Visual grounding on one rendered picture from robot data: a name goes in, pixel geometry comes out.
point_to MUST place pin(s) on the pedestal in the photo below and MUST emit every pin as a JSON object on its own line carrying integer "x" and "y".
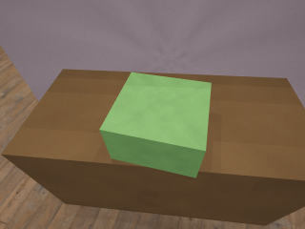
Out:
{"x": 253, "y": 170}

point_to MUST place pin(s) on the carton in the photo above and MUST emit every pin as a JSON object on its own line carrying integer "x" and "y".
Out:
{"x": 159, "y": 122}

